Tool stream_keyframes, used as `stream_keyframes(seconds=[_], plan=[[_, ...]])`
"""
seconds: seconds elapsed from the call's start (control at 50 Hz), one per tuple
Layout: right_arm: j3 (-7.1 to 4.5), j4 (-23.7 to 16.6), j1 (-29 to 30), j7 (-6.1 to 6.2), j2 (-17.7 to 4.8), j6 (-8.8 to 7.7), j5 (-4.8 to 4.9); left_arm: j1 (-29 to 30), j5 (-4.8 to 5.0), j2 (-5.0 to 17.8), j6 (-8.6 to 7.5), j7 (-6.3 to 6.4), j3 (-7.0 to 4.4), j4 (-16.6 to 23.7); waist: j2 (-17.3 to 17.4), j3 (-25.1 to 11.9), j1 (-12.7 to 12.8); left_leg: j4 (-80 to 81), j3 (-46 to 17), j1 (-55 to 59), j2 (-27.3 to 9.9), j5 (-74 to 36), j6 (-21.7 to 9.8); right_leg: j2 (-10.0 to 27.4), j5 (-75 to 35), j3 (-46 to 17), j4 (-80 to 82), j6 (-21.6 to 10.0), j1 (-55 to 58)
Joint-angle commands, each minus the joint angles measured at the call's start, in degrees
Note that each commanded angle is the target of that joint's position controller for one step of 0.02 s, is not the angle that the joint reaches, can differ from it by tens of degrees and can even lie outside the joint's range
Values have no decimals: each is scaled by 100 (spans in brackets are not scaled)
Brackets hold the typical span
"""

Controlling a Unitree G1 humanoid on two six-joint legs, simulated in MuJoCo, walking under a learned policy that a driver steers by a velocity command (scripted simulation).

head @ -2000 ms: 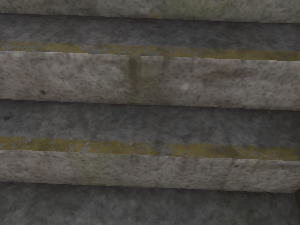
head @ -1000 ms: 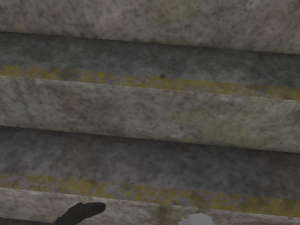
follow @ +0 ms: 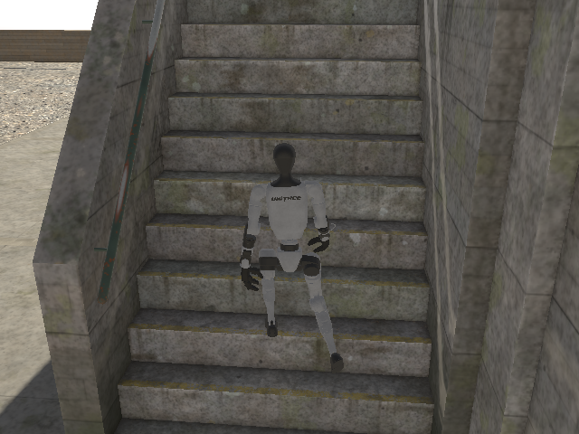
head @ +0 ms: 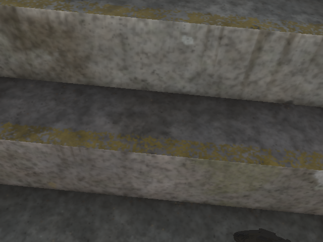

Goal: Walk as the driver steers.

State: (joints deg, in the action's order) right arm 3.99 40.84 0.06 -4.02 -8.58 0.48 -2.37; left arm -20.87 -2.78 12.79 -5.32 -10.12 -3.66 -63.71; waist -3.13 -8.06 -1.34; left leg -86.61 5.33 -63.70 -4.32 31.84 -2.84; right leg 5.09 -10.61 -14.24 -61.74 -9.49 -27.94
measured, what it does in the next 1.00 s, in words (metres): climbs, turning right: right foot 0.23 m higher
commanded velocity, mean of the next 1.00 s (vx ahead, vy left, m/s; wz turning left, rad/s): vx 0.50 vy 0.00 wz -0.44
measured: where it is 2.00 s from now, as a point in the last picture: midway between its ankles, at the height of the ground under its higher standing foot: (152, 155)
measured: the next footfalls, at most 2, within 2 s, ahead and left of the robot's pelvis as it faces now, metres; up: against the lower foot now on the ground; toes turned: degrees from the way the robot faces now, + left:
right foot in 0.68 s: +0.33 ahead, -0.02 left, +0.23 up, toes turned -11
left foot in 1.14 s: +0.35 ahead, +0.15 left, +0.23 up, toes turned -27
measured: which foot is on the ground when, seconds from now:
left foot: down 0.00-0.72, up 0.74-1.00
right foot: up 0.00-0.66, down 0.68-1.00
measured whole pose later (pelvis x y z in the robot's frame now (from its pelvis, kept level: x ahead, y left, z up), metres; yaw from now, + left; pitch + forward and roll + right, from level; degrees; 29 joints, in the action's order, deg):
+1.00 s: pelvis +0.34 +0.04 +0.40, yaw -22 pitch +8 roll -2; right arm 1.6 30.8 16.8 -0.8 -10.5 -7.1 -2.5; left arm -25.5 -0.6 12.8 -6.5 5.8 -4.3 -55.4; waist -3.9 -0.3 8.4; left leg -96.4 -2.1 -42.4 5.7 24.1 0.0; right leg -13.1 11.1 -15.2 -27.1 -8.6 -20.0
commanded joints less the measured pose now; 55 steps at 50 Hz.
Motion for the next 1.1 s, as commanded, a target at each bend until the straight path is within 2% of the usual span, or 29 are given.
stream_keyframes(seconds=[0.02,0.04,0.08,0.16,0.18,0.2,0.24,0.28,0.38,0.48,0.54,0.56,0.58,0.6,0.62,0.64,0.66,0.68,0.7,0.74,0.76,0.8,0.82,0.84,0.9,1.0,1.04,1.08,1.1], plan=[[-717,1251,-1106,302,-757,-92,517,595,-258,-560,-214,657,25,1434,1743,-1014,323,5405,-4504,4612,-971,2460,95,-1186,-193,-70,-5538,-6,-2919],[-462,1562,-839,410,-161,-225,489,665,-320,-825,-194,877,174,1585,1490,-362,689,4916,-3466,3596,-574,2092,228,-1078,-225,172,-5789,40,-3090],[-390,1939,-628,448,343,-423,187,561,-131,-999,-25,1014,314,1681,1039,339,1020,4836,-2141,2779,-506,1123,267,-1054,-400,326,-6197,83,-3301],[-436,2333,-1517,341,110,-845,169,909,209,-957,219,1246,456,1705,369,1120,781,5874,-1457,2931,-757,-508,355,-1032,-138,482,-5910,246,-4108],[-431,1524,-379,-40,-493,-567,-589,748,915,595,346,532,110,1365,-104,739,626,6644,-1605,2135,-696,-713,231,-1035,-676,-122,-5739,-383,-4077],[-566,1258,161,-71,-984,-402,-520,222,790,720,381,304,-31,1055,390,569,819,6759,-1615,2198,-778,-1092,-114,-1332,-725,35,-6646,-349,-4076],[-438,1581,-751,-129,-790,-208,-395,156,622,357,403,151,17,743,112,325,508,6708,-1191,3395,-967,-1702,-73,-1433,-794,-290,-7422,-645,-5091],[-269,2573,-2469,-165,-584,-294,-417,706,477,68,320,310,162,811,223,465,211,6614,-1191,5611,-1163,-2162,6,-1314,-411,-522,-7933,-999,-7093],[-112,2684,-2798,-227,-280,-633,-432,1857,356,-117,509,495,335,954,815,341,50,7047,-333,5764,-993,-2076,-127,-780,-104,497,-7951,-707,-7557],[-34,2748,-3245,-367,-156,-594,-654,2917,555,-31,565,753,382,1311,826,422,-271,7595,2,6356,-1274,-3425,-51,-589,325,886,-6701,-697,-7747],[-74,2668,-2843,-661,-541,-528,-687,3624,647,307,909,828,243,1708,831,448,124,7780,549,6024,-1541,-7272,196,-583,1537,1709,-5506,-764,-6683],[-124,2687,-2511,-712,-916,-463,-515,3414,495,39,1159,666,356,1932,1338,37,799,7474,1029,5343,-1368,-9793,32,-707,1812,2516,-5298,-882,-5528],[-424,3101,-3615,391,-675,-774,828,3541,231,-674,982,1074,671,1784,610,1065,-70,8670,1437,5538,-816,-8013,519,-985,3201,3669,-4343,-290,-4623],[-168,3055,-3010,-455,-1261,-564,-313,4097,480,53,1363,553,541,2538,1796,-304,1095,7493,907,4652,-1095,-13315,169,-1284,3038,3360,-3883,-877,-3830],[-388,2983,-2373,-788,-2326,-553,-264,3588,446,133,1581,208,555,2517,2526,17,1459,7148,726,5985,-1930,-16850,-773,-1389,4002,3270,-3047,-452,-3931],[-529,2617,-3026,543,-1055,-725,1118,1532,189,-229,1158,768,592,1122,1308,-336,963,6803,1728,6682,-978,-15018,77,-1668,4742,4171,-3017,-589,-2425],[-451,2569,-2958,898,-1299,-731,1173,811,387,-352,959,1053,644,1012,2065,-359,1300,5883,1511,6572,-1359,-14626,-238,-1664,5306,3704,-2197,-588,-1741],[-504,2330,-2887,1011,-1364,-716,1104,614,494,-57,777,1133,579,997,1870,-592,1284,4919,1265,6662,-1524,-14028,-410,-1947,5715,3267,-1223,-594,-1090],[-534,1979,-2535,988,-1395,-694,849,394,378,49,644,1001,544,911,1459,-518,1388,3712,946,5924,-1462,-12443,-524,-1844,5059,2191,-32,-665,-106],[-516,840,-881,532,-896,-754,88,877,80,817,700,1347,156,1076,-1117,-414,1200,-1378,308,2293,660,-3838,-209,-367,6099,-3103,3118,-1972,601],[-460,258,-321,402,-470,-748,-249,1435,-15,418,596,1331,221,1269,-484,-90,820,-3671,-1003,1457,834,-3333,-217,-200,5944,-3857,3856,-1846,10],[-210,-543,-309,339,268,-762,-246,1367,-110,510,261,1320,138,1017,353,1062,173,-4836,-1189,201,797,-2960,-339,-83,5140,-3147,3911,-1098,-490],[-243,-614,249,363,-185,-841,-489,393,183,186,183,1374,166,743,614,1279,786,-3465,-922,159,918,-2507,-118,-969,2317,-3163,3041,-1095,807],[-298,-728,483,361,-363,-942,-386,67,161,408,157,1476,61,709,777,1330,876,-3081,-761,-520,1067,-1827,171,-893,182,-2697,2642,-1158,1966],[-389,-926,748,343,-675,-976,37,-799,167,790,-24,1663,-197,762,454,-33,954,-2236,-975,-670,1178,-513,518,-406,-3190,-2193,2803,-1117,4912],[-99,-1571,2000,263,18,-671,-41,-1262,229,147,-280,1618,-129,983,241,-66,940,-18,-819,761,808,-621,256,-516,-2532,-1838,3601,-813,3428],[153,-1676,1682,221,475,-532,7,-101,221,76,-245,1617,-117,1396,396,-158,262,3221,-491,4101,764,-1042,60,-800,-2882,-1131,4228,-437,743],[-209,-1336,3,660,-271,-285,345,490,96,930,-298,1456,-417,1726,-356,-559,-581,4755,-1494,7438,265,-1270,-333,-697,-3777,-1592,3542,-253,-1211],[-248,-495,-1642,296,-156,414,67,385,-245,341,201,636,219,1513,728,-1818,-1460,6235,-2730,8266,443,-3559,-485,-689,-6276,-1809,2294,13,-1058]])
Velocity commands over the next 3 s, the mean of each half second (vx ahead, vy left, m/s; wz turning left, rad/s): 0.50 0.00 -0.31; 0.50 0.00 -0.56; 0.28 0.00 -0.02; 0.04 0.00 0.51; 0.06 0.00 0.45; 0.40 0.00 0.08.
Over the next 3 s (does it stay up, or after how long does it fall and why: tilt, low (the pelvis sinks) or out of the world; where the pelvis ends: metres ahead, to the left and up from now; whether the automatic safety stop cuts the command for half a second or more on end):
stays up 0.58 0.05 0.62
